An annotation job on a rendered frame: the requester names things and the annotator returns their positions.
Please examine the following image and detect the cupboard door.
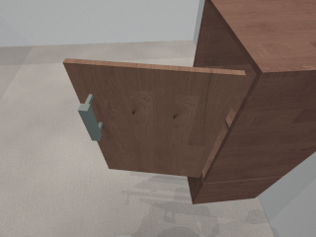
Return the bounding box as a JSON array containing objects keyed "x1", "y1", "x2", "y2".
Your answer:
[{"x1": 62, "y1": 58, "x2": 246, "y2": 178}]

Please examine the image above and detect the handle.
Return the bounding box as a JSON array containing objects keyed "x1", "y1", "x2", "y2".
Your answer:
[{"x1": 78, "y1": 94, "x2": 103, "y2": 141}]

